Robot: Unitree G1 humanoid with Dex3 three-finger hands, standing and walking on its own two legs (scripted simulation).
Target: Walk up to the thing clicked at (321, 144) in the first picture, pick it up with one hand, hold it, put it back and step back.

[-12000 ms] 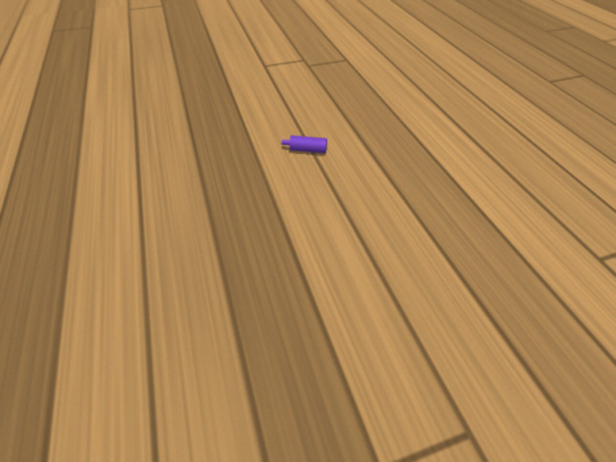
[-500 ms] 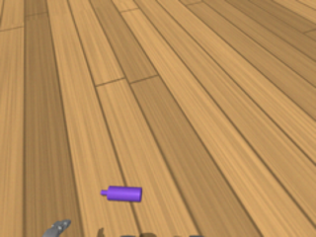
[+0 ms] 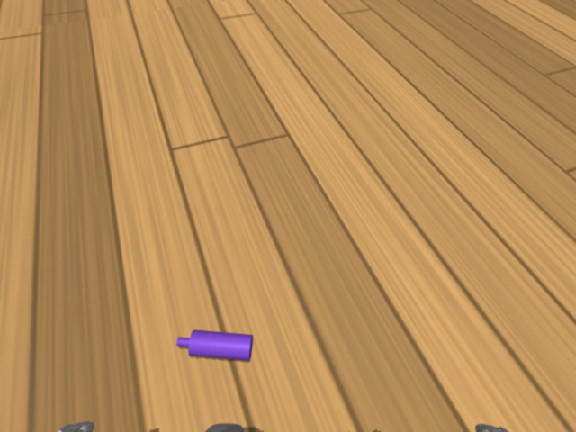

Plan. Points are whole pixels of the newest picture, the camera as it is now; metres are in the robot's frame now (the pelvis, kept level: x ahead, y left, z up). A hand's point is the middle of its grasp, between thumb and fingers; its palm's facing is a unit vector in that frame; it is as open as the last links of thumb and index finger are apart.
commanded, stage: walk up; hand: left
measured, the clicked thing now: (214, 344) +0.43 +0.25 -0.72
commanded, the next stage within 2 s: stand in 1.04 s
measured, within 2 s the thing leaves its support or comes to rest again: neither
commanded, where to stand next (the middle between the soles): +0.04 +0.00 m, yaw -2 degrees
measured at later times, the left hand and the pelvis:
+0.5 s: hand out of the picture +0.08 +0.26 -0.13, palm faces -0.01 -0.95 -0.30, open 7.4 cm; pelvis -0.01 +0.01 +0.02, yaw -1 degrees
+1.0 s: hand out of the picture +0.06 +0.27 -0.14, palm faces -0.03 -0.95 -0.33, open 7.4 cm; pelvis +0.00 +0.01 +0.02, yaw -1 degrees
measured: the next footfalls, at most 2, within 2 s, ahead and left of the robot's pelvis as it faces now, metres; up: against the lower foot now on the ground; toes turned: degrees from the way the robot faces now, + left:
none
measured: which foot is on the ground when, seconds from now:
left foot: down 0.00-1.00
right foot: down 0.00-1.00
